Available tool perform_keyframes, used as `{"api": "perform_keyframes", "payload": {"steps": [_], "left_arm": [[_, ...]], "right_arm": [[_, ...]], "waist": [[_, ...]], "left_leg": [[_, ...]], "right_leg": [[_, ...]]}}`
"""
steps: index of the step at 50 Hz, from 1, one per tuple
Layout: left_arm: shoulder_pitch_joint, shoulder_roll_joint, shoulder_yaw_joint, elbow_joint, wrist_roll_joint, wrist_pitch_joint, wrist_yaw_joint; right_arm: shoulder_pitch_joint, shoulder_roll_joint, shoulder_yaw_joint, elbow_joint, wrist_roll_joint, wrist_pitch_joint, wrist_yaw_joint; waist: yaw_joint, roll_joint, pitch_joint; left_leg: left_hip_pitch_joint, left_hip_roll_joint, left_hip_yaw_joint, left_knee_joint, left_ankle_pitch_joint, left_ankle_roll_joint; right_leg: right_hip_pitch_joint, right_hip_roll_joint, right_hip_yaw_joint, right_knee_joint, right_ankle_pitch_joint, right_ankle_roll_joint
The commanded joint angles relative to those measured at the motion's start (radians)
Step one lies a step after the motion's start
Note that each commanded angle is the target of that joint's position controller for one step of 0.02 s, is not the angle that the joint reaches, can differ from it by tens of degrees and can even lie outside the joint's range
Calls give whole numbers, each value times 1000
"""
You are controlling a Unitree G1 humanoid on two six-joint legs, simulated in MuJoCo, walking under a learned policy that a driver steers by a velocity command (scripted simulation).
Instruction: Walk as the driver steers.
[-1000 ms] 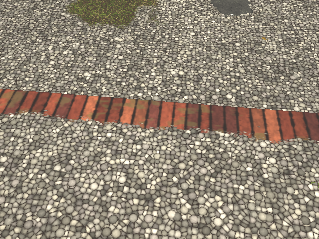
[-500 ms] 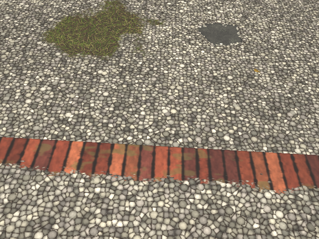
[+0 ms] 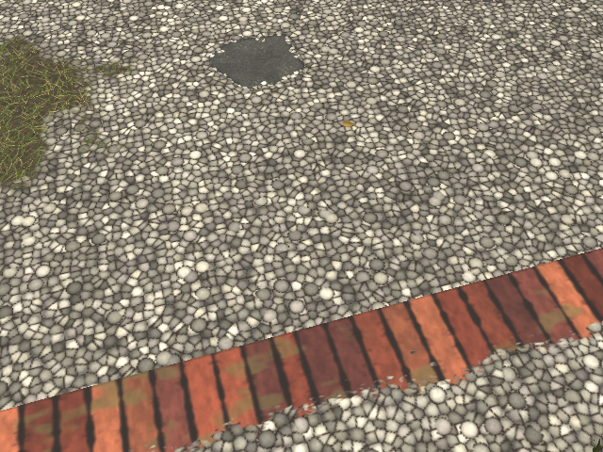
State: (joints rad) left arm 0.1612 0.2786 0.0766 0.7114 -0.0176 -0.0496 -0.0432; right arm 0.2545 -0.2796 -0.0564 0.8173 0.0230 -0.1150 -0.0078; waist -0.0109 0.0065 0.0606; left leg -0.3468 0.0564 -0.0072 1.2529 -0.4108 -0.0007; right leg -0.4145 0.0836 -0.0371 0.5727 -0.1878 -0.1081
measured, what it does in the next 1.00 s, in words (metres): walks ahead: left foot, then right foot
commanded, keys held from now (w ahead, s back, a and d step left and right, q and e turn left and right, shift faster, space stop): w+e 0.10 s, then w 0.12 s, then w+q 0.78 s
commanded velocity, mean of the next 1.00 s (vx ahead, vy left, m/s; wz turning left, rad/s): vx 0.50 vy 0.00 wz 0.14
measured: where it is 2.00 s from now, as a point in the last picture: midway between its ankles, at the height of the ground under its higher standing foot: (272, 309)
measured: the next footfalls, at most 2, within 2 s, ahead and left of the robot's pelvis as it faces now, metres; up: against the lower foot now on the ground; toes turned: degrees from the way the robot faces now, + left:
left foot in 0.40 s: +0.41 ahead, +0.12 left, +0.00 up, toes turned -5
right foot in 0.90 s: +0.68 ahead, -0.07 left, +0.00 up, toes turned +15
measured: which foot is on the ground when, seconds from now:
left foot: up 0.00-0.38, down 0.40-0.92, up 0.94-1.00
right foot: down 0.00-0.42, up 0.44-0.88, down 0.90-1.00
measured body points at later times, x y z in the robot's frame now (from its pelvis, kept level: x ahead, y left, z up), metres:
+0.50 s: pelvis +0.29 +0.05 +0.00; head +0.32 +0.05 +0.45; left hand +0.38 +0.32 -0.12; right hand +0.44 -0.22 -0.09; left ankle +0.37 +0.12 -0.72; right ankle +0.13 -0.07 -0.64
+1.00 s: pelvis +0.56 +0.01 +0.01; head +0.58 +0.01 +0.46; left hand +0.71 +0.30 -0.06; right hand +0.66 -0.26 -0.11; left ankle +0.41 +0.11 -0.65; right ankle +0.64 -0.08 -0.72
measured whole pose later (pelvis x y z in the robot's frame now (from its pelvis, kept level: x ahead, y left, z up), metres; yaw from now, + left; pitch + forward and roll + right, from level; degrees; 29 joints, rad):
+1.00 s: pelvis +0.56 +0.01 +0.01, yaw +13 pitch +2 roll -1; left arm 0.10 0.26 0.05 0.66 0.00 -0.12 -0.01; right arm 0.38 -0.29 -0.06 0.74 0.03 -0.03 -0.02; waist -0.05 0.03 0.00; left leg -0.32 -0.07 -0.15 1.06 -0.47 0.04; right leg -0.38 0.05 0.01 0.50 -0.16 -0.02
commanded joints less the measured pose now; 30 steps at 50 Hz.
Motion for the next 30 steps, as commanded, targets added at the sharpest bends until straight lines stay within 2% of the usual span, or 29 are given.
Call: {"api": "perform_keyframes", "payload": {"steps": [1,3,5,8,10,13,16,18,19,20,21,22,23,24,25,26,27,28,30], "left_arm": [[45,91,23,-68,9,-22,11],[44,109,28,-71,6,-27,19],[75,138,35,-62,5,-29,32],[118,132,31,-42,0,-24,46],[157,127,27,-24,-2,-21,48],[202,139,25,2,-1,-23,46],[231,152,27,25,5,-18,48],[211,163,30,30,7,-12,52],[186,167,30,26,8,-8,54],[170,154,22,18,13,-5,57],[172,119,5,-6,33,-6,63],[297,42,-16,-16,25,-26,53],[244,114,-12,-17,17,-46,44],[133,147,-3,-43,-5,-61,35],[72,133,-8,-57,3,-71,35],[44,126,-4,-66,24,-76,36],[57,119,-1,-72,33,-74,38],[70,109,-1,-74,36,-69,40],[71,90,-5,-74,37,-54,47]], "right_arm": [[-22,-132,-34,-105,-24,-27,-4],[-12,-112,-34,-114,-36,-3,-3],[-62,-87,-26,-137,-43,9,-6],[-163,-55,-9,-157,-40,8,1],[-230,-40,0,-168,-33,1,13],[-291,-62,-2,-187,-16,-8,30],[-323,-82,-5,-212,-13,-15,45],[-267,-98,-12,-207,-9,-15,51],[-184,-115,-23,-186,-10,-15,50],[-47,-149,-40,-148,-16,-13,48],[116,-205,-52,-127,-23,-10,45],[160,-264,-69,-108,-20,-5,54],[157,-172,-47,-111,7,1,55],[98,-136,-37,-129,1,9,48],[53,-135,-34,-145,-13,17,44],[27,-124,-30,-153,-15,22,43],[15,-116,-25,-160,-22,22,40],[10,-114,-25,-163,-20,23,38],[18,-124,-29,-158,-12,23,29]], "waist": [[0,-18,-135],[-20,-17,-117],[-12,-19,-93],[33,-59,-76],[71,-80,-73],[104,-97,-49],[109,-102,-29],[72,-116,-45],[23,-113,-97],[-43,-88,-193],[-97,26,-328],[-28,321,-391],[-64,223,-352],[-74,133,-210],[-57,24,-145],[-34,-22,-98],[-4,2,-105],[11,33,-107],[21,56,-105]], "left_leg": [[-318,77,-90,-53,86,9],[-273,74,-70,-129,117,-21],[-284,60,-52,-234,190,-51],[-262,31,-32,-474,405,-59],[-208,4,-17,-607,524,-51],[-229,-1,-19,-686,544,-23],[-306,-6,-15,-725,418,34],[-244,-31,8,-744,328,76],[-121,-67,41,-768,333,102],[83,-69,30,-768,387,139],[356,92,-198,-762,446,212],[671,274,-675,-867,250,376],[692,269,-768,-944,48,346],[573,241,-634,-961,68,303],[450,202,-539,-972,171,282],[358,168,-477,-989,284,278],[305,140,-435,-1005,365,274],[275,122,-411,-1019,413,279],[217,103,-358,-1032,477,287]], "right_leg": [[339,-272,421,-314,201,-202],[247,-249,380,-344,287,-209],[193,-226,327,-355,339,-205],[178,-174,243,-344,314,-148],[177,-167,230,-337,237,-121],[264,-224,271,-315,173,-119],[417,-297,303,-268,258,-106],[466,-304,276,-208,450,-79],[465,-276,233,-118,638,-60],[419,-226,179,50,736,-34],[243,-163,125,343,481,0],[-176,11,87,666,-249,82],[-320,-36,185,748,-340,77],[-376,-79,176,743,-252,72],[-353,-112,154,694,-187,71],[-330,-136,143,615,-147,80],[-273,-155,143,561,-119,89],[-245,-158,135,516,-113,104],[-227,-156,113,439,-106,134]]}}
